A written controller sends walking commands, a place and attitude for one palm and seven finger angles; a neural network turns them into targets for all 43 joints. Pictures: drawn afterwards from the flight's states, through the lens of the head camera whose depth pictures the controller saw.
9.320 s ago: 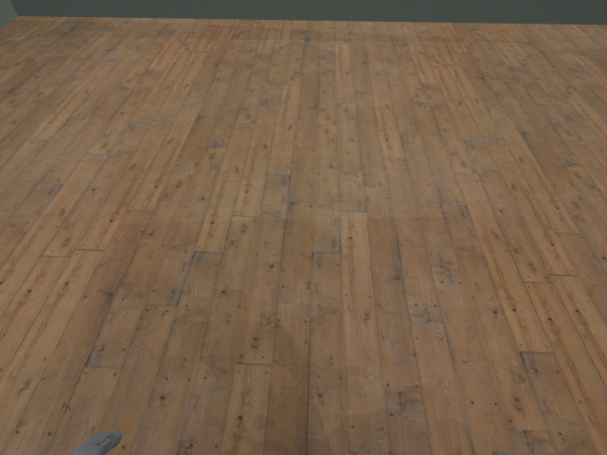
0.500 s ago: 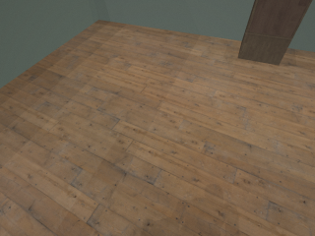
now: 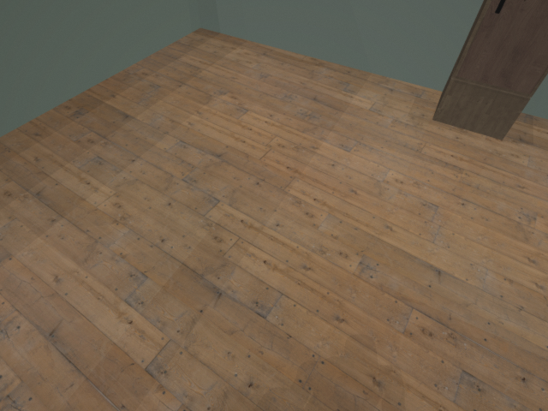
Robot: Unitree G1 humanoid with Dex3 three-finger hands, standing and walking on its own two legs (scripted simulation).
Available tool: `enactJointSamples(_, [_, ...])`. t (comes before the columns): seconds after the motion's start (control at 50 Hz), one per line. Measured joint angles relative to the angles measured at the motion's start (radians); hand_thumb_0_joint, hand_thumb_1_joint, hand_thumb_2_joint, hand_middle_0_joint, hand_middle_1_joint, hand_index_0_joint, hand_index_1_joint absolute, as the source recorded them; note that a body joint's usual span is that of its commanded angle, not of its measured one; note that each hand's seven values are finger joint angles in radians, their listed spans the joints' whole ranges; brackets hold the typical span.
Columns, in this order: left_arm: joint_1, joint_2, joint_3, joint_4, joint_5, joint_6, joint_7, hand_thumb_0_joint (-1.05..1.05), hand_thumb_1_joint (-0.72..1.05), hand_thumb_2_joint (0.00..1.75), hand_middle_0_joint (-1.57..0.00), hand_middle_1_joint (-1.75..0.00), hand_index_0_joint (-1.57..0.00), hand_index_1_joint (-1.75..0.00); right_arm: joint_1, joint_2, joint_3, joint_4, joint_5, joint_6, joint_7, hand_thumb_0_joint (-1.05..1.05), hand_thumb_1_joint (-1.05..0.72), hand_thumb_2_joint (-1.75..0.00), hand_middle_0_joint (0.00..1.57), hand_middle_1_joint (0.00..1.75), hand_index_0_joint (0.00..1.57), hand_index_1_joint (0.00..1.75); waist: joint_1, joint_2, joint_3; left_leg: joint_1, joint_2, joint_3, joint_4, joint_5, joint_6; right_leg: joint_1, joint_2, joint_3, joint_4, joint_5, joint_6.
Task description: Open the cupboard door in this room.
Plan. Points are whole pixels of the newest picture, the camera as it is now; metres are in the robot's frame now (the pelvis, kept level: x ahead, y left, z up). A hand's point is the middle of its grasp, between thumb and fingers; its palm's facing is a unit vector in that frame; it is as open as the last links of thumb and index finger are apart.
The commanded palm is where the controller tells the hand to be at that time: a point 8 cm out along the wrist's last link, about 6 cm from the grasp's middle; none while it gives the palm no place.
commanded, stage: stand and wait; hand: left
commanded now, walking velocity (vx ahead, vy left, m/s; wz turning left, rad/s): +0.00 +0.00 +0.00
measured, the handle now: out of the picture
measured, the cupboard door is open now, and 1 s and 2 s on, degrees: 0 0 0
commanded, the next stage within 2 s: turn or walk to find it in 1.50 s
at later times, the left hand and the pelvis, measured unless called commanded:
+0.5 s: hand out of the picture -0.01 +0.21 -0.17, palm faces +0.01 -0.98 -0.21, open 7.4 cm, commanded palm none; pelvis -0.01 +0.02 +0.01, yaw -1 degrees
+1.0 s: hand out of the picture +0.05 +0.26 -0.15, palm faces -0.01 -0.95 -0.31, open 7.4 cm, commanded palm none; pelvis +0.00 +0.02 +0.01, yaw -1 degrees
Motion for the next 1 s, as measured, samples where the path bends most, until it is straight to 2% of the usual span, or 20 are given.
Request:
enactJointSamples(0.14, [-0.006,0.009,-0.004,0.002,0.001,-0.004,-0.002,0.00,0.91,0.90,-0.20,-0.30,-0.19,-0.29,0.016,-0.005,0.007,-0.001,-0.001,-0.006,0.003,0.01,-0.93,-0.90,0.20,0.30,0.20,0.30,-0.007,0.007,-0.016,0.015,-0.006,0.011,-0.042,0.031,0.010,0.011,-0.004,0.010,-0.043,0.037,0.008])
enactJointSamples(0.5, [-0.022,0.040,0.002,-0.003,0.002,-0.013,-0.009,0.00,0.91,0.90,-0.20,-0.30,-0.20,-0.29,0.082,-0.011,0.013,0.032,0.001,-0.019,0.015,0.01,-0.90,-0.90,0.21,0.30,0.20,0.30,-0.020,0.005,-0.002,0.020,-0.019,0.029,-0.090,0.066,0.028,0.012,-0.014,0.025,-0.093,0.079,0.022])
enactJointSamples(1.0, [-0.119,0.156,0.003,-0.015,0.005,-0.021,-0.029,0.01,0.91,0.90,-0.20,-0.30,-0.20,-0.30,-0.065,-0.153,0.014,-0.017,-0.001,-0.029,0.029,0.01,-0.90,-0.90,0.21,0.30,0.20,0.30,-0.011,0.011,-0.007,0.056,-0.019,0.032,-0.146,0.078,0.024,0.045,-0.010,0.027,-0.147,0.091,0.021])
